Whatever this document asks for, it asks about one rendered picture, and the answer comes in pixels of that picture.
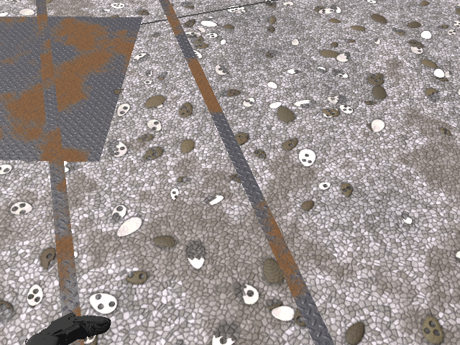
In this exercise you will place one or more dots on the robot left hand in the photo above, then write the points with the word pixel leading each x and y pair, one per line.
pixel 69 328

